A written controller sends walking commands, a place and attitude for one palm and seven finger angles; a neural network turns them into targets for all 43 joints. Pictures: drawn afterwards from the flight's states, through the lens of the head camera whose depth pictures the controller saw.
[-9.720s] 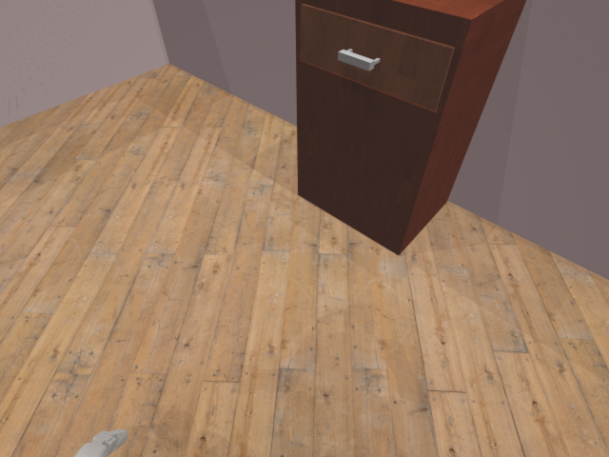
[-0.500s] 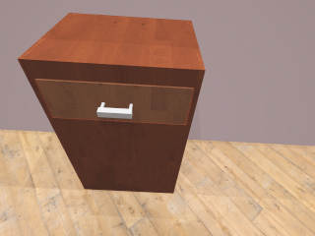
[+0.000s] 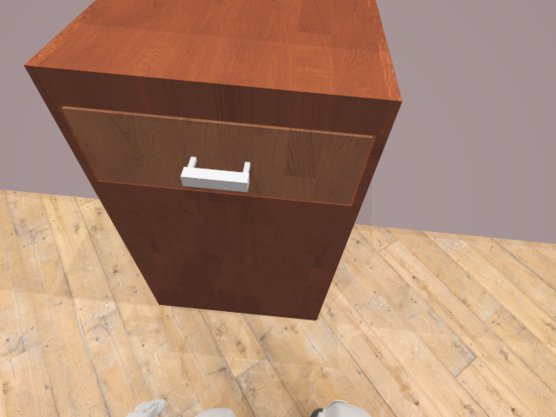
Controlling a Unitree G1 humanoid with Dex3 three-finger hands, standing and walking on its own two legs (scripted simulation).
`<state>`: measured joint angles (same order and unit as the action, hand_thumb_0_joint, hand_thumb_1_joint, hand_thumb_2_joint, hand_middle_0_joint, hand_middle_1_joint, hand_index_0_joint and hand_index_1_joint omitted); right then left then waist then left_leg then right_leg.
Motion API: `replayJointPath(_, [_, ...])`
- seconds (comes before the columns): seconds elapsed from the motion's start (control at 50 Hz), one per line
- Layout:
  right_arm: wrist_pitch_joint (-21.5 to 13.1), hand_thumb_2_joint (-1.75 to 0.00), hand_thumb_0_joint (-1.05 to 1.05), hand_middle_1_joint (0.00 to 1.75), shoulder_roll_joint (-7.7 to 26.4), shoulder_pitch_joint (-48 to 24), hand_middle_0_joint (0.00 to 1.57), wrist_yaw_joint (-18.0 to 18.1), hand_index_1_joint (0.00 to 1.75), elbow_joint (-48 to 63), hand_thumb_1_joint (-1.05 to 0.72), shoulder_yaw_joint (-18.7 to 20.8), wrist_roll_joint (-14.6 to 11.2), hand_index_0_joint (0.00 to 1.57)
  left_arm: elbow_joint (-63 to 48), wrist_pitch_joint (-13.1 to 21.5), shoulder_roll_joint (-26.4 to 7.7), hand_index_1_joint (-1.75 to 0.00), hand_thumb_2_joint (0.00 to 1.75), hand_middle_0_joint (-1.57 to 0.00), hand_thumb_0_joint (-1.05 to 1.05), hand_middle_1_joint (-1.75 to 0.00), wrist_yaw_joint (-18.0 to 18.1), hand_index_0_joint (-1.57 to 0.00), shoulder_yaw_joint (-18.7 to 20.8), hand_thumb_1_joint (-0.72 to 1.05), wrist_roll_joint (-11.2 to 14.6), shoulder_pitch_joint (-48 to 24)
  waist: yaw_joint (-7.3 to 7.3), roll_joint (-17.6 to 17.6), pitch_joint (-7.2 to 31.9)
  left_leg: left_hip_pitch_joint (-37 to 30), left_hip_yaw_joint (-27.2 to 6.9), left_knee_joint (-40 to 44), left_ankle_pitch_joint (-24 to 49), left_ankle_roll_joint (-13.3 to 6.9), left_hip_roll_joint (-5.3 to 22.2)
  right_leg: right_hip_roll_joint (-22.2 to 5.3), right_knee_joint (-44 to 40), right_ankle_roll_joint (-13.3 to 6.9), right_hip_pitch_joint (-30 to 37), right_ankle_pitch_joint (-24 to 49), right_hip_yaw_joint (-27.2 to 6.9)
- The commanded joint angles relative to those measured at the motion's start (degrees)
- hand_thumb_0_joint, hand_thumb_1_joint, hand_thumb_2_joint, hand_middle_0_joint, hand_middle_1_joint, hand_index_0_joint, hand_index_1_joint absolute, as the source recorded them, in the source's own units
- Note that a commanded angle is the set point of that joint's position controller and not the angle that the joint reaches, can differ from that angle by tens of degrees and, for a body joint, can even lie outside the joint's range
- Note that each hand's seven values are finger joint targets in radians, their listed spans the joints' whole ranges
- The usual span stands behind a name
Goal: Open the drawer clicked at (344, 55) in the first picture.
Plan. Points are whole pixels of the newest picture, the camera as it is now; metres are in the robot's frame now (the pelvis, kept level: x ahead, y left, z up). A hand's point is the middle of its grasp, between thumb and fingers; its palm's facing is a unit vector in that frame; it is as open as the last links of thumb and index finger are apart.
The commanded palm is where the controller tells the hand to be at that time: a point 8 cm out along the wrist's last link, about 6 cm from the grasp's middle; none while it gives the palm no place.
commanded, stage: come to a stop and stand still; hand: left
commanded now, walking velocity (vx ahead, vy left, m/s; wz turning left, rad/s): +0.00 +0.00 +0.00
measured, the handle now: (218, 171) +0.52 +0.13 +0.02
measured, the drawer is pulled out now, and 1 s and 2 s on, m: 0.00 0.00 0.00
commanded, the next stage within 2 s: look again from close up in 0.86 s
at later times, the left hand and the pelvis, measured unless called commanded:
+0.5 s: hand out of the picture -0.07 +0.19 -0.15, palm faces -0.02 -0.98 -0.18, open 7.4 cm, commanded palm none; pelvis -0.04 +0.03 +0.03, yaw -3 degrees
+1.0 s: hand out of the picture -0.11 +0.18 -0.15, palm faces -0.01 -0.99 -0.16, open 7.4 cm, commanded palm none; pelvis -0.06 +0.03 +0.02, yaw -2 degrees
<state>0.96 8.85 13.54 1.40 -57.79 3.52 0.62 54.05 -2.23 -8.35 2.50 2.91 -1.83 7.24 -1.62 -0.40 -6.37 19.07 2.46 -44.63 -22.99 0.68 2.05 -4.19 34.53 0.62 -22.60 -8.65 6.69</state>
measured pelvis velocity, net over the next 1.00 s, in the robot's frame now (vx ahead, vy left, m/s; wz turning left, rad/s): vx -0.06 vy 0.03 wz -0.03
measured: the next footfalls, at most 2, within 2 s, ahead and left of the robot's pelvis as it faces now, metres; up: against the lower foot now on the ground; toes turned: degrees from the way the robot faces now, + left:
left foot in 0.02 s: +0.06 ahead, +0.10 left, +0.00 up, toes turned +2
right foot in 0.32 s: -0.01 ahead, -0.10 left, +0.00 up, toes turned -4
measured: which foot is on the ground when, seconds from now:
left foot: up 0.00-0.00, down 0.02-1.00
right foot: down 0.00-0.02, up 0.04-0.30, down 0.32-1.00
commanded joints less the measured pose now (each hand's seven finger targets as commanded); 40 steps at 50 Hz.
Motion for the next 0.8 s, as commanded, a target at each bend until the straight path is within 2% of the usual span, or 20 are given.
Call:
replayJointPath(0.0, [-0.2, -0.9, 0.0, 0.3, 8.4, 12.4, 0.2, -0.1, 0.3, 1.0, -0.9, 1.7, 1.3, 0.2, -5.1, -1.0, -3.2, -0.3, 0.9, -0.2, 0.0, -0.3, -0.4, -0.2, 1.5, 0.9, 1.2, 2.9, -2.21, 20.8, 0.3, 0.6, -22.9, 32.8, -7.8, -5.8, 15.2, 3.2, 10.5, 0.0, -11.4, -23.0, -2.7])
replayJointPath(0.02, [-0.3, -0.9, 0.0, 0.3, 10.5, 6.5, 0.2, 0.2, 0.3, 3.6, -0.9, 1.6, 1.7, 0.2, -5.4, -1.0, -4.1, -0.3, 0.9, -0.2, 0.0, -0.3, -0.4, -0.2, 1.6, 0.9, 1.0, 1.6, -1.13, 19.0, -2.4, 12.0, -27.1, 38.3, -9.9, -10.4, 19.4, 3.3, 19.3, -0.2, -5.2, -20.3, -7.6])
replayJointPath(0.04, [-0.6, -0.9, 0.0, 0.3, 9.0, 1.6, 0.2, 0.5, 0.3, 4.5, -0.9, 1.1, 1.7, 0.2, -4.2, -1.1, -4.7, -0.3, 0.9, -0.2, 0.0, -0.3, -0.6, -0.2, 1.9, 0.9, 0.5, 2.9, 1.04, 15.6, -1.7, 14.5, -22.8, 38.4, -8.3, -10.3, 16.3, 2.3, 23.9, -0.4, -1.5, -16.5, -10.5])
replayJointPath(0.06, [-0.7, -0.9, 0.0, 0.3, 8.1, -1.3, 0.2, 0.7, 0.3, 5.2, -0.9, 0.6, 1.7, 0.2, -3.2, -1.0, -4.6, -0.3, 0.9, -0.2, 0.0, -0.3, -0.8, -0.2, 1.8, 0.9, -0.1, 5.2, 2.95, 12.0, -1.0, 13.3, -19.2, 35.7, -3.4, -9.6, 14.2, 2.4, 26.3, -0.5, -1.2, -14.6, -9.9])
replayJointPath(0.08, [-1.0, -0.9, 0.0, 0.3, 7.6, -2.4, 0.2, 0.8, 0.3, 5.6, -0.9, 0.1, 1.7, 0.2, -2.0, -0.8, -4.1, -0.3, 0.9, -0.2, 0.0, -0.3, -1.0, -0.2, 1.8, 0.9, -0.1, 8.0, 3.68, 7.5, 0.3, 9.7, -15.2, 33.2, 1.1, -9.0, 12.4, 2.7, 26.5, -0.2, -1.2, -12.8, -9.0])
replayJointPath(0.1, [-1.1, -0.9, 0.0, 0.3, 7.6, -2.8, 0.2, 0.7, 0.3, 5.6, -0.9, 0.0, 1.5, 0.2, -1.0, -0.5, -3.2, -0.3, 0.9, -0.2, 0.0, -0.3, -1.1, -0.2, 1.4, 0.9, 0.1, 9.8, 3.83, 6.7, 1.9, 5.0, -12.2, 31.7, 4.9, -9.1, 10.9, 2.6, 23.9, 0.3, -1.2, -12.1, -7.9])
replayJointPath(0.12, [-1.1, -0.9, 0.0, 0.3, 7.7, -1.6, 0.2, 0.7, 0.3, 5.1, -0.9, 0.0, 1.3, 0.2, -0.5, -0.2, -3.0, -0.3, 0.9, -0.2, 0.0, -0.3, -1.1, -0.2, 0.8, 0.9, 0.2, 10.1, 3.01, 5.1, 3.4, 0.0, -10.8, 30.5, 8.7, -9.3, 10.1, 2.6, 19.7, 0.7, -1.1, -12.6, -6.7])
replayJointPath(0.16, [-1.1, -0.9, 0.0, 0.3, 7.6, 1.0, 0.2, 0.9, 0.3, 4.0, -0.9, 0.0, 1.0, 0.2, -0.4, 0.4, -2.5, -0.3, 0.9, -0.2, 0.0, -0.3, -1.1, -0.2, 0.0, 0.9, 0.3, 9.6, 1.52, 6.0, 5.3, -7.6, -9.9, 29.2, 13.4, -9.8, 10.5, 2.1, 10.8, 1.1, -0.6, -14.2, -5.0])
replayJointPath(0.18, [-1.1, -0.9, 0.0, 0.3, 7.3, 2.9, 0.2, 0.9, 0.3, 3.2, -0.9, 0.1, 0.9, 0.2, -0.5, 0.6, -2.3, -0.3, 0.9, -0.2, 0.0, -0.3, -1.0, -0.2, -0.4, 0.9, 0.5, 8.6, 0.4, 6.5, 5.8, -9.6, -11.5, 29.0, 14.8, -10.2, 11.2, 1.8, 5.9, 1.1, 1.3, -15.8, -4.7])
replayJointPath(0.2, [-1.0, -0.9, 0.0, 0.3, 7.4, 4.2, 0.2, 0.8, 0.3, 2.5, -0.9, -0.1, 0.8, 0.2, -0.2, 0.9, -2.2, -0.3, 0.9, -0.2, 0.0, -0.3, -0.9, -0.2, -0.6, 0.9, 0.6, 9.1, 0.25, 5.7, 6.4, -11.3, -12.2, 28.6, 16.4, -10.2, 11.4, 2.1, 0.5, 0.9, 3.3, -16.0, -4.5])
replayJointPath(0.24, [-0.9, -0.9, 0.0, 0.3, 7.7, 4.6, 0.2, 0.6, 0.3, 1.5, -0.9, -0.3, 0.4, 0.2, 1.6, 1.3, -2.1, -0.3, 0.9, -0.2, 0.0, -0.3, -0.5, -0.2, -0.9, 0.9, 0.8, 12.7, 1.37, 4.2, 7.0, -9.9, -11.6, 27.3, 14.8, -8.4, 10.3, 2.3, -10.1, 0.5, 10.2, -8.3, -4.5])
replayJointPath(0.26, [-0.9, -0.9, 0.0, 0.3, 6.8, 4.5, 0.2, 0.3, 0.3, 1.1, -0.9, -0.5, 0.0, 0.2, 2.7, 1.7, -3.0, -0.3, 0.9, -0.2, 0.0, -0.3, -0.2, -0.2, -1.0, 0.9, 0.6, 14.0, 1.62, 3.4, 7.2, -7.9, -9.9, 25.7, 14.5, -6.3, 8.3, 1.3, -15.3, -0.1, 13.9, -3.1, -6.3])
replayJointPath(0.28, [-0.9, -0.9, 0.0, 0.3, 5.3, 4.1, 0.2, 0.2, 0.3, 1.1, -0.9, -0.9, -0.3, 0.2, 3.5, 2.1, -4.0, -0.3, 0.9, -0.2, 0.0, -0.3, 0.1, -0.2, -1.1, 0.9, 0.7, 15.0, 1.33, 1.3, 6.3, -5.7, -7.8, 24.6, 12.7, -4.1, 5.8, -1.5, -16.2, -1.6, 15.2, -0.9, -10.5])
replayJointPath(0.3, [-0.8, -0.9, 0.0, 0.3, 4.5, 3.5, 0.2, 0.1, 0.3, 1.3, -0.9, -1.3, -0.5, 0.2, 3.8, 2.3, -4.9, -0.3, 0.9, -0.2, 0.0, -0.3, 0.2, -0.2, -1.3, 0.9, 0.7, 15.0, 0.89, -0.5, 5.0, -5.9, -5.8, 24.2, 11.2, -2.6, 3.8, -4.1, -16.3, -3.1, 12.5, -1.2, -12.9])
replayJointPath(0.32, [-0.9, -0.9, 0.0, 0.3, 4.3, 3.2, 0.2, -0.1, 0.3, 1.1, -0.9, -1.5, -0.4, 0.2, 4.2, 2.4, -5.5, -0.3, 0.9, -0.2, 0.0, -0.3, 0.2, -0.2, -1.6, 0.9, 0.8, 14.9, 0.43, 0.1, 4.2, -8.3, -5.4, 25.0, 10.9, -2.1, 3.0, -5.0, -16.2, -3.7, 9.0, -2.5, -12.8])
replayJointPath(0.34, [-0.7, -0.9, 0.0, 0.3, 4.7, 3.3, 0.2, -0.1, 0.3, 0.4, -0.9, -1.5, -0.2, 0.2, 5.0, 2.8, -5.1, -0.3, 0.9, -0.2, 0.0, -0.3, 0.1, -0.2, -1.7, 0.9, 0.8, 14.2, 0.02, -4.4, 4.9, -10.5, -4.9, 24.4, 11.7, -2.1, 3.3, -3.6, -16.5, -3.3, 7.1, -4.3, -12.9])
replayJointPath(0.36, [-0.6, -0.9, 0.0, 0.3, 4.9, 3.9, 0.2, -0.1, 0.3, -0.3, -0.9, -1.3, -0.2, 0.2, 5.1, 2.9, -4.6, -0.3, 0.9, -0.2, 0.0, -0.3, 0.1, -0.2, -1.9, 0.9, 0.8, 13.7, -0.2, -6.7, 5.3, -12.0, -4.5, 24.0, 11.9, -2.2, 3.7, -3.2, -16.9, -3.0, 6.2, -5.5, -12.4])
replayJointPath(0.44, [-0.4, -0.9, 0.0, 0.3, 5.5, 4.5, 0.2, -0.2, 0.3, -2.6, -0.9, -1.7, -0.2, 0.2, 6.4, 2.7, -4.0, -0.3, 0.9, -0.2, 0.0, -0.3, 0.2, -0.2, -2.4, 0.9, 0.8, 15.5, 0.2, -3.5, 1.5, -10.5, -5.6, 27.5, 6.4, -2.3, 4.4, -2.0, -17.9, -1.9, 3.8, -12.1, -11.7])
replayJointPath(0.58, [-0.1, -0.9, 0.0, 0.3, 4.9, 6.0, 0.2, -0.2, 0.3, -5.1, -0.9, -1.9, 0.0, 0.2, 8.4, 2.3, -2.9, -0.3, 0.9, -0.2, 0.0, -0.3, 0.3, -0.2, -2.2, 0.9, 0.4, 20.0, 1.54, 2.7, -1.4, -3.4, -7.9, 32.3, -4.1, -2.3, 4.7, -0.4, -16.5, -1.5, 6.2, -13.8, -9.6])
replayJointPath(0.78, [-0.1, -0.9, 0.0, 0.3, 3.1, 9.0, 0.2, 0.1, 0.3, -6.2, -0.9, -1.7, 0.3, 0.2, 9.2, 2.4, -1.0, -0.3, 0.9, -0.2, 0.0, -0.3, 0.4, -0.2, -1.9, 0.9, 0.4, 22.8, 1.76, 0.1, -0.5, -2.5, -8.1, 31.9, -4.0, -2.3, 4.1, 0.0, -15.5, -1.9, 5.1, -15.9, -9.2])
